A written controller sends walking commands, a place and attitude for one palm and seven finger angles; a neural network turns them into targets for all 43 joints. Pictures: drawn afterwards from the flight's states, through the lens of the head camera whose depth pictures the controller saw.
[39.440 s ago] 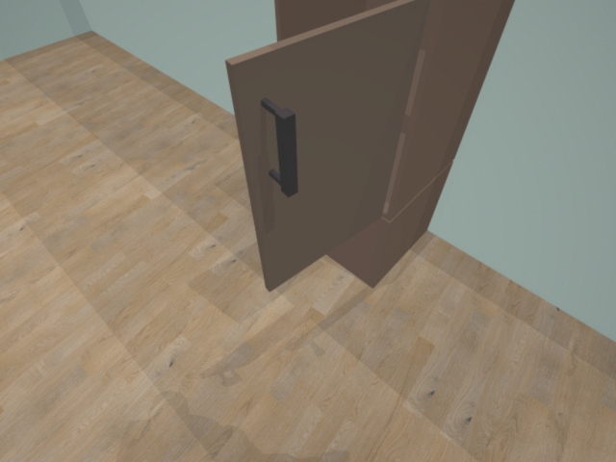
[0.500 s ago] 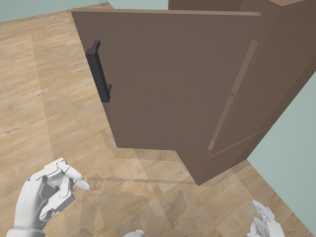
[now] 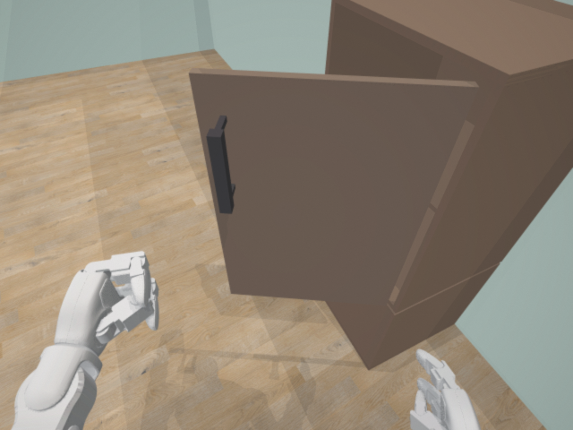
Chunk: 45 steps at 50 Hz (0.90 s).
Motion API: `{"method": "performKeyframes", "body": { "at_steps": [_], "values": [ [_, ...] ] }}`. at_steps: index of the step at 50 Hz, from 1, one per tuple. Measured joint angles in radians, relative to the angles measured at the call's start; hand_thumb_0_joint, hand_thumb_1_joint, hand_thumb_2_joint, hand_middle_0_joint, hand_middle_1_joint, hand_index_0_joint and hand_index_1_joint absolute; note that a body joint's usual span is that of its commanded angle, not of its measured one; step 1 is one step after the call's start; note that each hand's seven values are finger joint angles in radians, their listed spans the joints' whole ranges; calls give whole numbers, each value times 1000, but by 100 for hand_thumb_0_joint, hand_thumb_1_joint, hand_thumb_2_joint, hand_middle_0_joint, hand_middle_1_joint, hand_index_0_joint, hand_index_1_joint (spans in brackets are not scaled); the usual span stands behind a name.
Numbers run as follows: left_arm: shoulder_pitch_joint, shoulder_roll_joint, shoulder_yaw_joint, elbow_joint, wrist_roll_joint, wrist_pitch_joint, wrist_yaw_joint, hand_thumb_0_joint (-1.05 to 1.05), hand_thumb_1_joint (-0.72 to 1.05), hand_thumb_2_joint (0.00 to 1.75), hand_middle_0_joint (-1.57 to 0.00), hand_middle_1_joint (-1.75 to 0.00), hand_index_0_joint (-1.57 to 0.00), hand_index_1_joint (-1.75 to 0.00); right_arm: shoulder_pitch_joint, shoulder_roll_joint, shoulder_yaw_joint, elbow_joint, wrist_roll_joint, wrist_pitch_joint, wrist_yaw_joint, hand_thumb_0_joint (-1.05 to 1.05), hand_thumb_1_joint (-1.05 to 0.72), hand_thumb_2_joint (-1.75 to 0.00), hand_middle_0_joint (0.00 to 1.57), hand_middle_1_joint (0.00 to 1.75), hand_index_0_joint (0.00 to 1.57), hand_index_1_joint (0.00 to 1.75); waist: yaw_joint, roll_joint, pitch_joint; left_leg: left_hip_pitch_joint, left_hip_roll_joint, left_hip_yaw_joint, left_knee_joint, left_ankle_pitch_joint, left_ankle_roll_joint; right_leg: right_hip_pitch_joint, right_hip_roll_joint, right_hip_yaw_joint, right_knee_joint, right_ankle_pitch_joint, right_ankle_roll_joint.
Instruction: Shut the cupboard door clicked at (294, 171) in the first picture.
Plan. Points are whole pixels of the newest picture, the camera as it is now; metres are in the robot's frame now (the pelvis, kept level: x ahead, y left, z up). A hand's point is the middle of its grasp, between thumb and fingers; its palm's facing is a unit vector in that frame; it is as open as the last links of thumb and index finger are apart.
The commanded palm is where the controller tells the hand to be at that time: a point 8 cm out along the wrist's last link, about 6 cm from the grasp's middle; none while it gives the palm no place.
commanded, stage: raise the hand and make a fist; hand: left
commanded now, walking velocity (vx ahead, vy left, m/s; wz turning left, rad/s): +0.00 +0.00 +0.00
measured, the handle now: (224, 166) +0.48 +0.16 +0.12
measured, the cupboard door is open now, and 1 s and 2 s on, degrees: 60 60 60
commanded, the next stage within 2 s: bring the fist close to the handle in 0.42 s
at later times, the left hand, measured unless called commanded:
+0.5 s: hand (167, 297) +0.23 +0.17 +0.13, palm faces +0.06 -1.00 -0.06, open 3.1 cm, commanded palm +0.20 +0.22 +0.13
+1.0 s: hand (200, 255) +0.30 +0.15 +0.12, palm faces +0.05 -1.00 -0.02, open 3.1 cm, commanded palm +0.27 +0.20 +0.13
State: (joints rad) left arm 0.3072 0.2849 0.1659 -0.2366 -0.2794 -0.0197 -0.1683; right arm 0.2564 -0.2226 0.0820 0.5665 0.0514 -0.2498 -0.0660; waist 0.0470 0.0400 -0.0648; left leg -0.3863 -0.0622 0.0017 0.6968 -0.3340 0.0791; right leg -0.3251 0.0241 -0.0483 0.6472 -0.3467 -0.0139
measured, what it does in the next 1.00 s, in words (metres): stands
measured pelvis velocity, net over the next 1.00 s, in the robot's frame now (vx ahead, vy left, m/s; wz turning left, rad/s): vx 0.00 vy -0.05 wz -0.02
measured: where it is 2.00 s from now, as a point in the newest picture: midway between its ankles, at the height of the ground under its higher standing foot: outside the picture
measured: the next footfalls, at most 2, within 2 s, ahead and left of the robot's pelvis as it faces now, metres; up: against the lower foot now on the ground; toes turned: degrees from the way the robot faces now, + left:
none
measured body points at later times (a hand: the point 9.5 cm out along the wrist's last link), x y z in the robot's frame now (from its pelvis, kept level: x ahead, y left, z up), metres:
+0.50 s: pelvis +0.00 -0.02 +0.01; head -0.02 -0.04 +0.46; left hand +0.22 +0.22 +0.14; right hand +0.18 -0.24 -0.06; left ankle +0.02 +0.06 -0.72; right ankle +0.00 -0.12 -0.72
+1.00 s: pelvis +0.00 -0.05 +0.01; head +0.00 -0.06 +0.46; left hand +0.29 +0.20 +0.12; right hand +0.17 -0.29 -0.07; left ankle +0.02 +0.06 -0.72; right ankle +0.00 -0.12 -0.72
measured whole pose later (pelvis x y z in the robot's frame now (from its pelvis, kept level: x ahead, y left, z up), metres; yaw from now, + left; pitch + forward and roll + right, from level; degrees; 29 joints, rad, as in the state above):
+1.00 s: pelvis +0.00 -0.05 +0.01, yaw -1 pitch +1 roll +0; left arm 0.01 0.28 0.23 0.07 -0.29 0.02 -0.19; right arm 0.24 -0.27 0.04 0.62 0.06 -0.21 -0.08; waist 0.02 0.03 -0.04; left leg -0.34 -0.02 0.00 0.63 -0.31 0.02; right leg -0.30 0.06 -0.05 0.62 -0.33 -0.07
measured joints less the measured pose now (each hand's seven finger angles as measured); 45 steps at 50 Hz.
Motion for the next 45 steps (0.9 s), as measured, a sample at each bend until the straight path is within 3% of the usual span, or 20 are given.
{"method": "performKeyframes", "body": {
  "at_steps": [5, 12, 14, 21, 29, 38, 45],
  "values": [
    [-74, -3, 42, 15, -15, 3, -11, 2, 90, 90, -130, -149, -129, -149, 3, -15, -7, 32, 7, 1, 5, 1, -90, -90, 20, 30, 21, 30, 3, 5, 2, 37, -2, -5, -39, 18, -1, 39, -1, -3, -42, 18, 0],
    [-34, -22, 6, 40, -4, 118, -43, 2, 90, 90, -130, -150, -129, -150, -1, -28, -20, 19, 11, 30, 1, 1, -90, -90, 20, 30, 21, 30, -13, 5, 15, 69, -1, 5, -86, 40, -5, 59, 0, 9, -70, 35, -4],
    [-12, -22, 1, 27, 2, 110, -24, 2, 90, 90, -130, -150, -129, -150, 1, -26, -23, 14, 4, 30, 0, 1, -90, -90, 20, 30, 21, 30, -12, -3, 20, 73, 1, 6, -90, 42, -8, 60, 2, 10, -70, 35, -7],
    [-36, -24, 28, 8, 12, -12, 24, 2, 90, 90, -130, -150, -130, -150, 0, -28, -25, 32, -2, 11, 8, 1, -90, -90, 20, 30, 20, 30, 0, -6, 32, 74, 8, -12, -80, 40, -23, 67, 9, -8, -64, 30, -22],
    [-24, -24, -3, 48, -3, 67, -39, 2, 90, 90, -130, -150, -130, -150, -12, -28, -21, 30, 2, 21, -2, 1, -90, -90, 20, 30, 21, 30, -9, 18, 23, 76, 17, -14, -87, 43, -35, 64, 18, -9, -63, 29, -34],
    [-156, -10, 53, 149, -2, -19, -1, 2, 90, 90, -130, -150, -130, -150, -22, -32, -23, 56, 1, 13, -6, 1, -90, -90, 20, 30, 21, 30, -4, 3, 32, 62, 31, -30, -61, 33, -56, 55, 32, -26, -42, 17, -55],
    [-264, 3, 33, 271, -10, 41, -55, 2, 90, 90, -130, -150, -130, -150, -28, -50, -30, 58, 12, 29, -15, 1, -90, -90, 20, 30, 21, 30, -21, 14, 27, 49, 37, -19, -64, 32, -60, 33, 38, -14, -38, 19, -56]
  ]
}}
